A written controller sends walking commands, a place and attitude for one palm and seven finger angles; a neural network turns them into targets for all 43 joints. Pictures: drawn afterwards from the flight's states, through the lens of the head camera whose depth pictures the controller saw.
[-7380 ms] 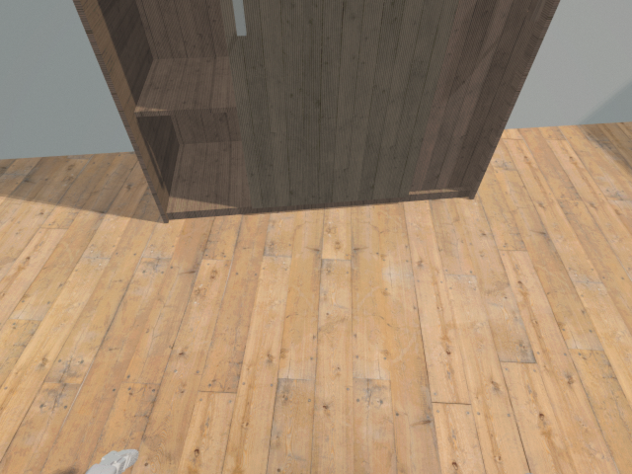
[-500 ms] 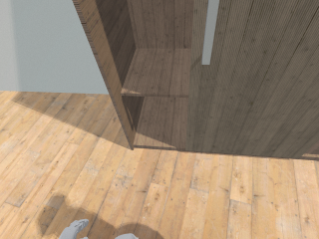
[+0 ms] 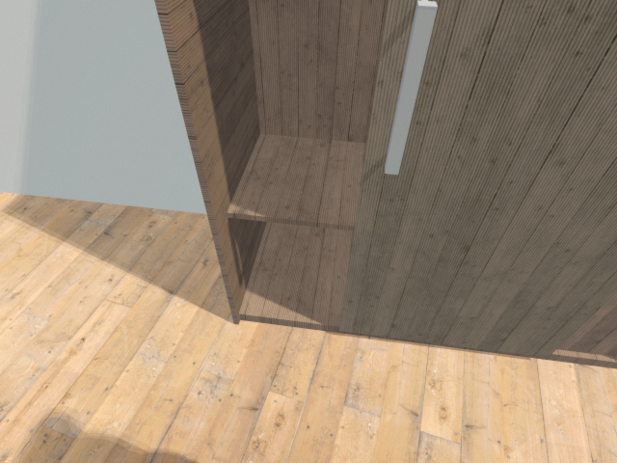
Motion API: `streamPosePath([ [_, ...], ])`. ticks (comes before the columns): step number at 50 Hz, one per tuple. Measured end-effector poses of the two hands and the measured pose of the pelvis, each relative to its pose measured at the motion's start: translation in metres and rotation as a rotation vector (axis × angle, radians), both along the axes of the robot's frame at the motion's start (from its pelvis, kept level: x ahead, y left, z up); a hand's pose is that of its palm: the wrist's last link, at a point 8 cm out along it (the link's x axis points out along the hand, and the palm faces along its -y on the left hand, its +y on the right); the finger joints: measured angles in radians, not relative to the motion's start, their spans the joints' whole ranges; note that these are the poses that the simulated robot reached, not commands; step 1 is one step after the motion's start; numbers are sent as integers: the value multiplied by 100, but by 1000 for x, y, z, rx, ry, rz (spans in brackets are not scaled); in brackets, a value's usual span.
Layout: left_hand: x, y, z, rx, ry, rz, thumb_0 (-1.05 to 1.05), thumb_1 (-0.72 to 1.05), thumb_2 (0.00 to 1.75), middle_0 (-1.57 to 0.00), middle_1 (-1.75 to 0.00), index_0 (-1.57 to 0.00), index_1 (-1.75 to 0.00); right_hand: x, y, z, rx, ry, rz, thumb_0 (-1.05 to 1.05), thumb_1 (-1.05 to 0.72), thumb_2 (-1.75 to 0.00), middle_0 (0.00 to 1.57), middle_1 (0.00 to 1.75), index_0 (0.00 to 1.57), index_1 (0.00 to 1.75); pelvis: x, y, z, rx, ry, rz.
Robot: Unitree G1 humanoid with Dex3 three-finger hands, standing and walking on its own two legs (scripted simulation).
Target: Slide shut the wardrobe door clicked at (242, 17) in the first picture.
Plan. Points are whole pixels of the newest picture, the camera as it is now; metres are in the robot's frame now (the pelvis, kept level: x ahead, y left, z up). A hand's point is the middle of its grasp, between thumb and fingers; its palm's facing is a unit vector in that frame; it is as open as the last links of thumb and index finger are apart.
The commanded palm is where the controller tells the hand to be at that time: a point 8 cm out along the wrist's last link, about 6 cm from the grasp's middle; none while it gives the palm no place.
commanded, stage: take the last steps up to it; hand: right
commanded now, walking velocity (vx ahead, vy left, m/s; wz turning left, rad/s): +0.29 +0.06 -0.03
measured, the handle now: (405, 95) +0.69 -0.09 +0.17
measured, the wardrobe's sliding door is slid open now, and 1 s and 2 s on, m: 0.37 0.37 0.37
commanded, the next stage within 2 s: come to a stop and stand still in 0.52 s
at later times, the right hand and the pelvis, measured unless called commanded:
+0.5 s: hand out of the picture +0.03 -0.09 -0.17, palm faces +0.16 +0.97 -0.17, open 7.3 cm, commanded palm none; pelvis +0.13 +0.06 +0.00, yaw -4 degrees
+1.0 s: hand (430, 422) +0.26 -0.17 -0.18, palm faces +0.12 +0.97 -0.23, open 7.4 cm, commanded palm none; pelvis +0.21 +0.04 -0.01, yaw -2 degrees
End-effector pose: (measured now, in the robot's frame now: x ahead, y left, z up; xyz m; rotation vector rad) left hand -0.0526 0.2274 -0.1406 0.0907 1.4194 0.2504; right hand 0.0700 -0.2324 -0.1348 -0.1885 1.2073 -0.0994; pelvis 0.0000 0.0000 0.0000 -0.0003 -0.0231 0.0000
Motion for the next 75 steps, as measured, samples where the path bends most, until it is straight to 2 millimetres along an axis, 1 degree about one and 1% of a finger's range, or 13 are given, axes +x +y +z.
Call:
streamPosePath([
  [6, -33, 20, -9, -46, 146, 46, 0, 91, 90, -20, -30, -20, -30, 31, 36, 3, -2, -38, 13, 1, -90, -90, 20, 30, 20, 30, 21, 29, -5, -14, 1, 3],
  [11, -9, 43, -16, -73, 183, 11, 0, 91, 90, -20, -30, -20, -30, 27, 60, -2, -11, -40, -63, 0, -91, -90, 20, 30, 20, 30, 42, 53, -10, -6, -8, -24],
  [18, 106, 71, -12, -45, 20, -68, 0, 91, 90, -20, -30, -20, -30, -16, 72, 0, -23, 134, -164, 0, -93, -90, 20, 30, 20, 30, 81, 65, -1, -2, -2, -51],
  [25, 236, 59, -10, -39, -128, -173, 0, 91, 90, -19, -30, -20, -30, -47, 98, -4, 48, 317, -242, 0, -91, -90, 20, 30, 20, 30, 126, 56, -4, 11, 10, -64],
  [32, 360, 9, -12, -39, -271, -285, 0, 91, 90, -19, -30, -20, -30, -37, 98, -18, 117, 455, -302, 0, -90, -90, 20, 30, 20, 30, 182, 29, -21, 19, 22, -61],
  [35, 385, -10, -9, -33, -313, -285, 0, 91, 90, -19, -30, -20, -30, -12, 85, -25, 118, 464, -292, 1, -90, -90, 20, 30, 20, 30, 198, 19, -23, 4, 11, -49],
  [41, 388, -20, 4, -21, -296, -204, -2, 92, 89, -20, -30, -20, -30, 77, 47, -27, 65, 318, -224, 1, -91, -90, 20, 30, 20, 30, 215, 14, -9, 6, -1, -32],
  [47, 380, 15, 14, 44, -253, -193, -4, 93, 89, -20, -30, -21, -30, 154, 18, -23, -2, 141, -177, 0, -91, -90, 19, 30, 20, 30, 214, 26, -5, 17, 12, -37],
  [52, 356, 50, 10, 67, -198, -163, -2, 92, 89, -20, -30, -20, -30, 189, 17, -13, -49, 52, -140, 0, -91, -90, 19, 30, 19, 30, 211, 43, -6, 15, 18, -35],
  [57, 324, 84, -12, 31, -154, -111, -1, 91, 90, -20, -30, -20, -30, 200, 40, -5, -93, 14, -86, 0, -91, -90, 19, 30, 19, 30, 208, 67, -15, -12, 23, -23],
  [61, 294, 102, -29, -11, -94, -64, 0, 91, 90, -20, -30, -20, -30, 193, 68, 0, -105, 24, -45, 0, -91, -90, 19, 30, 19, 30, 206, 84, -17, -13, 20, -20],
  [66, 263, 103, -27, -50, -25, -43, 0, 91, 90, -19, -30, -20, -30, 184, 99, 2, -67, 45, -43, 0, -90, -90, 20, 30, 20, 30, 205, 97, -10, -18, 17, -17],
  [75, 232, 94, -18, -62, 43, -81, 0, 91, 90, -20, -30, -20, -30, 167, 116, -12, -19, 58, -110, 0, -94, -90, 20, 30, 20, 30, 197, 114, -8, -9, 2, -27],
])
